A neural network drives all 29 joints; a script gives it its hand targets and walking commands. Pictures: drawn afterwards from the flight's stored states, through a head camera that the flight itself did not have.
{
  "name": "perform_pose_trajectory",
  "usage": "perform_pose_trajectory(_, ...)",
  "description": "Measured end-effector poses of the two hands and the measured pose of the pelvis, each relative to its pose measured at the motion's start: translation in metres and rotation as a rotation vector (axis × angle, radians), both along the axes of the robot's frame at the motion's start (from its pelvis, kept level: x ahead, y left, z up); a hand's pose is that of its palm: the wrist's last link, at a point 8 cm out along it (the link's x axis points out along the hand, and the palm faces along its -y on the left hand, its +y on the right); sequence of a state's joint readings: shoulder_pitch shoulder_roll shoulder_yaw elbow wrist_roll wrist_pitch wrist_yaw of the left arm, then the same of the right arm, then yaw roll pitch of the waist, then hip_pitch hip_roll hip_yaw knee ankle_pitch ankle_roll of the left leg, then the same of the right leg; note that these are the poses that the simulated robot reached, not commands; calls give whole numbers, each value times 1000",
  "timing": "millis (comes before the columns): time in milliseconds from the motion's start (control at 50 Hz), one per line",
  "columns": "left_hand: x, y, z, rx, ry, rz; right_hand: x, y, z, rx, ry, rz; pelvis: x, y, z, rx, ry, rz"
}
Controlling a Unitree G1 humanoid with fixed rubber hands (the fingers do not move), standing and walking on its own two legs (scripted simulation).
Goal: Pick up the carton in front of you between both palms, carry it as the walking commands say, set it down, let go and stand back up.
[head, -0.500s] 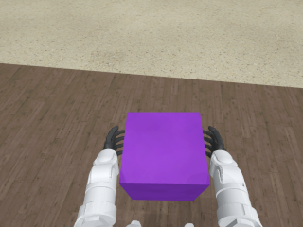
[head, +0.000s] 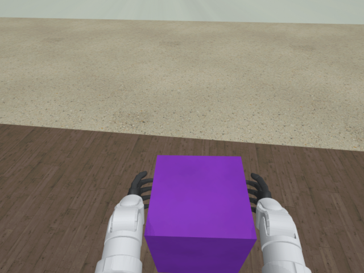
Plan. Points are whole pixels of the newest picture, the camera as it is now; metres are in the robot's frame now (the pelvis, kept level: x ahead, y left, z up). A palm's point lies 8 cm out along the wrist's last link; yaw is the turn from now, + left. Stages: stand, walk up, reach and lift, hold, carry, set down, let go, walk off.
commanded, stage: reach and lift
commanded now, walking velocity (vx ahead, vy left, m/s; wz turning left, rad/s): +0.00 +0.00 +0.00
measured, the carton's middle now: (197, 216) +0.31 +0.00 -0.05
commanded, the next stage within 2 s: hold in 0.80 s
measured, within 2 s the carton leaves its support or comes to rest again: neither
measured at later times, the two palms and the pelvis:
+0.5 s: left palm (135, 196) +0.31 +0.15 +0.04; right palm (263, 198) +0.31 -0.15 +0.04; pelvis +0.01 +0.00 +0.01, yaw +0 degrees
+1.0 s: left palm (132, 195) +0.29 +0.15 +0.06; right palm (266, 196) +0.30 -0.15 +0.06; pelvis +0.01 +0.00 +0.01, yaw +0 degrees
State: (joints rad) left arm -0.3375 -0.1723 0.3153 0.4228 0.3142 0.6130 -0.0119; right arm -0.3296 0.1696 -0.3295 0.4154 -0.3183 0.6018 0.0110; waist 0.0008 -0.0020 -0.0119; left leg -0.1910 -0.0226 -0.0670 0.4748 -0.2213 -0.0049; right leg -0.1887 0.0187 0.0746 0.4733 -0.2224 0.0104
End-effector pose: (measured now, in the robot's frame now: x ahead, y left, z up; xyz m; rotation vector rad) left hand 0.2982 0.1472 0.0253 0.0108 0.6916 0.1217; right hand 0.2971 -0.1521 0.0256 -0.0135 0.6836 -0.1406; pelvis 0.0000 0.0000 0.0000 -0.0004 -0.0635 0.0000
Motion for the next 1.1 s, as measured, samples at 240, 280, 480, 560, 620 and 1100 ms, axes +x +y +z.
perform_pose_trajectory(240, 2, 0, 5, -4, -17, 11, 4, 0, 5, 7, -18, 4, -3, -2, 1, 1, -14, 1)
perform_pose_trajectory(280, 3, 0, 6, 0, -18, 9, 5, 0, 6, 3, -18, 6, -1, -2, 2, 1, -15, 2)
perform_pose_trajectory(480, 7, 0, 10, 17, -14, -5, 10, 0, 11, -17, -13, 20, 10, -3, 5, 0, -20, 3)
perform_pose_trajectory(560, 7, 0, 11, 22, -12, -9, 10, 0, 12, -22, -11, 25, 14, -3, 6, 0, -25, 3)
perform_pose_trajectory(620, 7, 0, 12, 24, -11, -11, 10, 0, 13, -24, -10, 27, 16, -3, 6, 0, -29, 3)
perform_pose_trajectory(1100, -8, 0, 30, 20, -22, -7, -5, 0, 31, -17, -21, 22, 8, -3, 7, 1, -79, 3)
